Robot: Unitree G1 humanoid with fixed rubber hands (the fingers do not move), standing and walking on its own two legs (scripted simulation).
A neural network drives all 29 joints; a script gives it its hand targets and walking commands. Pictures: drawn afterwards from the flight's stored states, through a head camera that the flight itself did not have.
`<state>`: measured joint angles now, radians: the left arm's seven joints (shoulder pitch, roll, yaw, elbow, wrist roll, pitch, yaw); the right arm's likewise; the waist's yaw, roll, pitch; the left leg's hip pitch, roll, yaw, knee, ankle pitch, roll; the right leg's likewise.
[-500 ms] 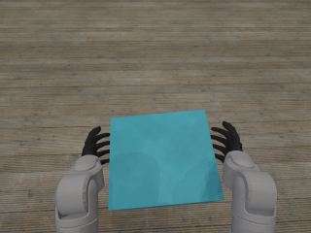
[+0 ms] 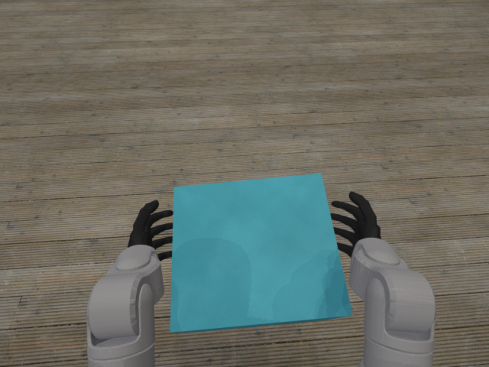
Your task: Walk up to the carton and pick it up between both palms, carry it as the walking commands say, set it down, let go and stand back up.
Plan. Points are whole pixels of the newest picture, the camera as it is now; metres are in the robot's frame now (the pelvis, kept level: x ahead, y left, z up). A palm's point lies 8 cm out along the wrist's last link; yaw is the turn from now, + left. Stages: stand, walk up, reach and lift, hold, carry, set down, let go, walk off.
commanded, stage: carry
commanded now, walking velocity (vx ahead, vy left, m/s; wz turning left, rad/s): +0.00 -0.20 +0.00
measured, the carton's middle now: (254, 257) +0.29 +0.00 +0.01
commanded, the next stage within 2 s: none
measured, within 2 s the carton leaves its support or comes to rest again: neither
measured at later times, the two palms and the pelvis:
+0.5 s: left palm (214, 276) +0.23 +0.05 +0.09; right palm (448, 269) +0.23 -0.25 +0.10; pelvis -0.03 -0.10 +0.00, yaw -1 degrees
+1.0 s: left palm (286, 299) +0.20 -0.04 +0.09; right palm out of the picture +0.20 -0.35 +0.10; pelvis -0.06 -0.19 +0.00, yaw -1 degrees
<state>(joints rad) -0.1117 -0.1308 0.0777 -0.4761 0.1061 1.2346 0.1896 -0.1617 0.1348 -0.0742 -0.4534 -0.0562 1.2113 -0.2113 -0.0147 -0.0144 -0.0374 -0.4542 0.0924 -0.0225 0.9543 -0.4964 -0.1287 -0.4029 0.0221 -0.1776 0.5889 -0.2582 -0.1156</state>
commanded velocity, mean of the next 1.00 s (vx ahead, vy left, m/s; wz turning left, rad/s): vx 0.00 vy -0.20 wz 0.00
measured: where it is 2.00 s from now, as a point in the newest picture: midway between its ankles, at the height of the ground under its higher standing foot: outside the picture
